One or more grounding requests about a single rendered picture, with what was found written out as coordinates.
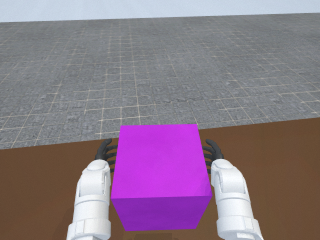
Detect robot right hand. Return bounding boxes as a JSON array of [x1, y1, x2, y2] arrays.
[[202, 139, 224, 174]]

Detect robot left forearm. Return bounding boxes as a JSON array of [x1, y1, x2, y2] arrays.
[[66, 159, 111, 240]]

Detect robot right forearm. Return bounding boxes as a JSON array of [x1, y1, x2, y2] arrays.
[[211, 159, 264, 240]]

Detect carton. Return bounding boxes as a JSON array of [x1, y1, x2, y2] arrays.
[[110, 124, 213, 231]]

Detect robot left hand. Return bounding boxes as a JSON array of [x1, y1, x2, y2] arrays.
[[94, 138, 118, 173]]

